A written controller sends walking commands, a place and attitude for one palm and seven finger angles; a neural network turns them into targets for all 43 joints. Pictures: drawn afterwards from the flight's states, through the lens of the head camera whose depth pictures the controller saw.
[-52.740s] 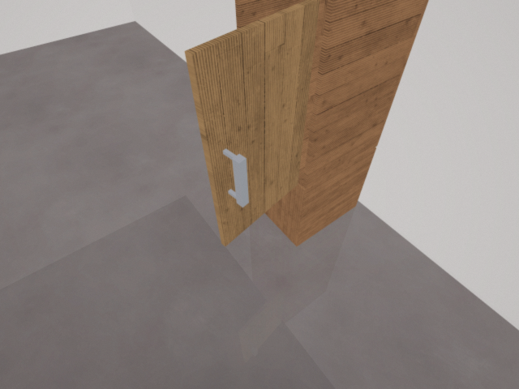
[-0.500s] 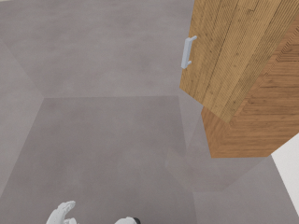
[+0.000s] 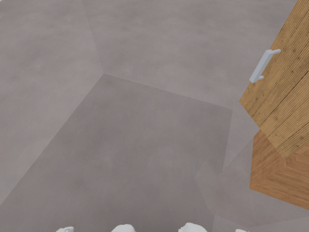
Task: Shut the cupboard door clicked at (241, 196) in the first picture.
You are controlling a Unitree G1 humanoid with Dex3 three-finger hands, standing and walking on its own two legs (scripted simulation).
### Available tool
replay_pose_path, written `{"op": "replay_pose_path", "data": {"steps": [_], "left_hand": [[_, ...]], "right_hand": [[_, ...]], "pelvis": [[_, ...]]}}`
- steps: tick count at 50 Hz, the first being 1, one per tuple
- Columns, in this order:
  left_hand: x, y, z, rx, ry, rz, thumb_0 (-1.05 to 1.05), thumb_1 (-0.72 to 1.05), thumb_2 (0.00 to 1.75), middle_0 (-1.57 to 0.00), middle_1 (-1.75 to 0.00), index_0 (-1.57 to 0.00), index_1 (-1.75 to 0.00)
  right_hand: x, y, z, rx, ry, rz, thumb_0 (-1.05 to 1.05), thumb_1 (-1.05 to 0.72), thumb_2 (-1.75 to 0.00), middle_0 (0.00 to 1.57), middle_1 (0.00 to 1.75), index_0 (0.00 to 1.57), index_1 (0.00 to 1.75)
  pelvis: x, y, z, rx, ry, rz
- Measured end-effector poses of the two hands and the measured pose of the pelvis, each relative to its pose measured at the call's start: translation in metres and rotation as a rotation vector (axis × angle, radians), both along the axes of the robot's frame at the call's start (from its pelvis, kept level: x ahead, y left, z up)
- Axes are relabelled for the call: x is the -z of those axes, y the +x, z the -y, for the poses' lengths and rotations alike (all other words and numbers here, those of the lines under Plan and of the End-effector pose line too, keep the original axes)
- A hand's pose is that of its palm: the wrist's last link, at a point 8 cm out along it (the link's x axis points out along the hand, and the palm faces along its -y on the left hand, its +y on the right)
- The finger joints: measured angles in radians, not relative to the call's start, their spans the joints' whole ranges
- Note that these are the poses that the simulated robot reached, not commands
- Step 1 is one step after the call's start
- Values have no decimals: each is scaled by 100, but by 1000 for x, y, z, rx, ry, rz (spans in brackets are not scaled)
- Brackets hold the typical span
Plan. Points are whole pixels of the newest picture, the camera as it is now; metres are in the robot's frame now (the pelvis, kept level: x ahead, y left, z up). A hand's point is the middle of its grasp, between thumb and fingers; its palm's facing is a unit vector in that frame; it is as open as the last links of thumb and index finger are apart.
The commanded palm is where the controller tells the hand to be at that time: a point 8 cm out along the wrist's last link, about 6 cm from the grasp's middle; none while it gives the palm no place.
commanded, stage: walk to a spot facing it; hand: left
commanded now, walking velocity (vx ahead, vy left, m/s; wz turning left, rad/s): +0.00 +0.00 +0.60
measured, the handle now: (264, 66) +0.74 -0.41 -0.05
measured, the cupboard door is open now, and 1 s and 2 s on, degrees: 40 40 40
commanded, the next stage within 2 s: turn to face it in 1.40 s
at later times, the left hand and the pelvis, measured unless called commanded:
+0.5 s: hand out of the picture -0.01 +0.21 -0.17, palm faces +0.36 -0.91 -0.23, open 7.4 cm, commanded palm none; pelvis +0.01 -0.01 +0.00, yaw +19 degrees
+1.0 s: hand out of the picture +0.04 +0.16 -0.15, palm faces +0.66 -0.73 -0.20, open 7.3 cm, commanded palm none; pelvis +0.14 +0.01 +0.02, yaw +40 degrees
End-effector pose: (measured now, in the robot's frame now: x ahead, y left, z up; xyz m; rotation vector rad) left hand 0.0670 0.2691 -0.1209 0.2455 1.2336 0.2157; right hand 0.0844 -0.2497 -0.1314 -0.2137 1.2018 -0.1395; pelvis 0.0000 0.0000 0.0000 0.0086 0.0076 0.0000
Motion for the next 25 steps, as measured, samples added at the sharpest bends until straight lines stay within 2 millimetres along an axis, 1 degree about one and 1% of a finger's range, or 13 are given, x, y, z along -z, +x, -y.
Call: {"op": "replay_pose_path", "data": {"steps": [2,4,6,10,15,18,20,21,23,25], "left_hand": [[-4,-3,5,-16,19,41,1,91,90,-20,-30,-20,-30],[-6,-11,11,-34,36,63,1,91,90,-20,-30,-20,-30],[-11,-22,17,-64,39,63,1,91,90,-20,-30,-20,-30],[-14,-42,30,-122,18,38,1,91,90,-20,-30,-20,-30],[-6,-63,38,-203,-30,36,1,91,90,-21,-30,-20,-30],[7,-81,35,-266,-60,36,1,91,90,-21,-30,-20,-30],[18,-94,29,-309,-79,26,1,91,90,-21,-30,-21,-30],[22,-100,26,-323,-84,10,1,91,90,-21,-30,-21,-30],[22,-106,22,-341,-86,-22,1,91,90,-21,-30,-20,-30],[17,-105,18,-357,-85,-26,1,91,90,-21,-30,-20,-30]], "right_hand": [[8,6,6,-17,19,1,0,-90,-90,20,30,20,30],[14,14,11,-33,32,1,0,-90,-90,20,30,20,30],[13,21,14,-54,36,-4,0,-90,-90,20,30,20,30],[3,35,14,-94,45,-1,0,-91,-90,20,30,20,30],[-7,52,0,-179,35,-7,0,-91,-90,20,30,20,30],[-10,65,-15,-247,16,5,0,-91,-90,20,30,20,30],[-7,73,-25,-291,2,31,0,-91,-90,20,30,20,30],[-7,76,-29,-307,-4,38,0,-91,-90,20,30,20,30],[-10,75,-34,-328,-9,41,0,-91,-90,20,30,20,30],[-13,71,-35,-338,-11,24,0,-91,-90,20,30,20,30]], "pelvis": [[5,0,10,-27,9,-1],[7,-2,16,-56,12,7],[4,-3,18,-87,14,15],[-5,-2,22,-142,22,15],[-8,-1,21,-221,28,7],[-3,-3,15,-270,19,6],[5,-2,8,-299,0,0],[7,-2,7,-305,1,2],[5,0,6,-317,3,4],[0,6,5,-337,0,0]]}}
